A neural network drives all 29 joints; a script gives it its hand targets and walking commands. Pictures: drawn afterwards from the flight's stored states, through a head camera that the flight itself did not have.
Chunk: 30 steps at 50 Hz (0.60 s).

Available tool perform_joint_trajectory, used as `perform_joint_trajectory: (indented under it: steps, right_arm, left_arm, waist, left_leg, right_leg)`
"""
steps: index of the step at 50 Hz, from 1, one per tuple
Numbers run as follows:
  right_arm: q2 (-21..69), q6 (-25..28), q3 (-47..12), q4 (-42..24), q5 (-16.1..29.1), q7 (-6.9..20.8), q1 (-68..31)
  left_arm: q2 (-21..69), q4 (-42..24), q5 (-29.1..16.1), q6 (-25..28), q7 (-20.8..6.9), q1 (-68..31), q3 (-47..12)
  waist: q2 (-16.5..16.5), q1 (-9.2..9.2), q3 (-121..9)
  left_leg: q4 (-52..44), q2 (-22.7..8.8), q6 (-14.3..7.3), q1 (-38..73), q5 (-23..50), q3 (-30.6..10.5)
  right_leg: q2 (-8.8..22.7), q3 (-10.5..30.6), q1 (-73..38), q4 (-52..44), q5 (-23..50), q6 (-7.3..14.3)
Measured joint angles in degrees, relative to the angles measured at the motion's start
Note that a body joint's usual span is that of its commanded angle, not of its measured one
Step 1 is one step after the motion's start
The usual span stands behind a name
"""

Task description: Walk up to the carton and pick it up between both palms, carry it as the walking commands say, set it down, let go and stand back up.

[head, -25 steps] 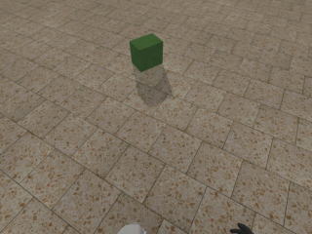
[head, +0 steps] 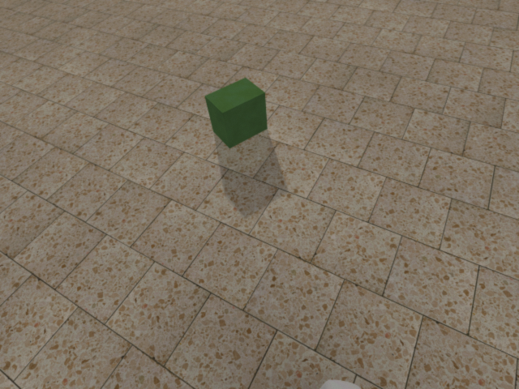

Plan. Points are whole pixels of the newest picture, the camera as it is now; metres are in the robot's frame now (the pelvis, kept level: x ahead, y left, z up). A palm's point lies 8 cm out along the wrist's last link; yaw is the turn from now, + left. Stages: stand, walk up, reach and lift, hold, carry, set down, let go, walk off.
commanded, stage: walk up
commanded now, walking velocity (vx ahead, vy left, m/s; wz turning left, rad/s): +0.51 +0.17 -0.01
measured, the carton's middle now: (237, 113) +1.52 +0.13 -0.64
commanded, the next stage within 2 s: none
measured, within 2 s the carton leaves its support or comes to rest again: neither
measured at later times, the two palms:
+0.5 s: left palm (111, 323) +0.27 +0.32 -0.15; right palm (354, 282) +0.30 -0.16 -0.12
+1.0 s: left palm (162, 192) +0.58 +0.26 -0.14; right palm (360, 200) +0.51 -0.23 -0.15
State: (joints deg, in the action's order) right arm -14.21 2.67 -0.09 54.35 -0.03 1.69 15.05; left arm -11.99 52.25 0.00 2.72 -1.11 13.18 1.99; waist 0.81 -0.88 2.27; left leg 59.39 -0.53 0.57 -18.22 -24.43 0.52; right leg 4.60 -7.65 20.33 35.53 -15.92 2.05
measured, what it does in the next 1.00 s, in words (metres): walks ahead: left foot, then right foot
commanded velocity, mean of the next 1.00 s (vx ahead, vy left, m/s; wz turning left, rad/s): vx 0.51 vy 0.03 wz -0.01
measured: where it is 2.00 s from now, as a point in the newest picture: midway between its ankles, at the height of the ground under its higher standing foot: (263, 215)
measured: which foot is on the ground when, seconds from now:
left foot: up 0.00-0.34, down 0.36-0.94, up 0.96-1.00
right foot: down 0.00-0.38, up 0.40-0.90, down 0.92-1.00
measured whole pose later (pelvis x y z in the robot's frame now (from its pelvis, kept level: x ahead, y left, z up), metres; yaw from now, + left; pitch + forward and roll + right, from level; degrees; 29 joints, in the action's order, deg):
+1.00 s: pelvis +0.49 +0.02 -0.01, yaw -1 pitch +2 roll +1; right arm -13.2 3.2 -0.1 57.9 0.0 0.7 15.3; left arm -11.3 55.5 0.0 2.8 -1.4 10.0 2.0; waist 0.6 -1.1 2.4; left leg 55.3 -2.0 0.3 -12.5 -28.0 2.5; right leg 5.1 -6.5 26.2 38.1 -12.8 0.5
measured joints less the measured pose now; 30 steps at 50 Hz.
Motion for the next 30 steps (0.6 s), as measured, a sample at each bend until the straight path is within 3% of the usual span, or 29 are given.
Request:
perform_joint_trajectory:
  steps: [7,12,17,19,22,24,30]
  right_arm:
    - [-0.7,-1.9,0.0,0.0,0.0,1.5,0.0]
    - [0.6,-2.5,0.0,-0.1,0.0,2.6,-1.5]
    - [2.1,-2.4,0.0,-0.1,0.0,2.8,-3.4]
    - [2.6,-1.8,0.0,-0.1,0.0,2.2,-3.4]
    - [3.4,-1.0,0.0,0.0,0.0,0.7,-3.2]
    - [3.4,-0.9,0.0,0.0,0.0,0.0,-2.9]
    - [3.6,0.3,0.0,0.9,0.0,-1.1,-1.6]
  left_arm:
    - [0.0,2.5,0.0,0.0,0.3,8.6,0.0]
    - [0.0,3.8,0.0,0.0,0.3,12.1,0.0]
    - [0.0,4.1,0.0,0.0,0.3,12.5,0.0]
    - [-0.1,4.2,0.0,0.0,0.3,12.1,0.1]
    - [-0.1,4.1,0.0,-0.2,0.2,9.1,0.1]
    - [-0.1,4.0,0.0,-0.2,0.1,6.0,0.2]
    - [-0.2,3.0,0.0,-0.2,-0.1,-1.5,0.2]
  waist:
    - [0.1,2.52,-0.1]
    - [0.1,3.39,-0.1]
    - [0.1,3.37,-0.1]
    - [-0.7,3.22,0.1]
    - [-1.7,2.28,0.3]
    - [-1.7,1.43,0.2]
    - [-2.1,-0.46,0.2]
  left_leg:
    - [0.8,-0.8,0.0,-9.1,6.0,-0.1]
    - [-13.0,-1.2,0.0,-9.8,10.8,-0.1]
    - [-24.1,-1.3,0.0,-9.0,11.2,-0.1]
    - [-24.1,-0.8,-0.4,-8.4,16.0,0.5]
    - [-21.2,-0.7,-2.2,-7.6,12.3,1.6]
    - [-23.8,-0.7,-2.8,-5.5,11.7,1.7]
    - [-30.6,-0.6,-3.0,1.3,11.2,1.7]
  right_leg:
    - [0.1,-0.1,-10.6,-6.1,-2.9,-1.1]
    - [0.0,-0.1,-17.9,-10.2,-5.1,-2.9]
    - [0.0,-0.1,-22.4,-11.1,-9.1,-5.7]
    - [1.1,0.0,-22.2,-6.8,-12.0,-6.0]
    - [0.5,2.2,-12.6,16.1,-12.8,-3.0]
    - [-0.6,2.3,-6.0,24.7,-12.4,-1.7]
    - [-0.7,2.4,8.2,26.5,-8.1,-1.4]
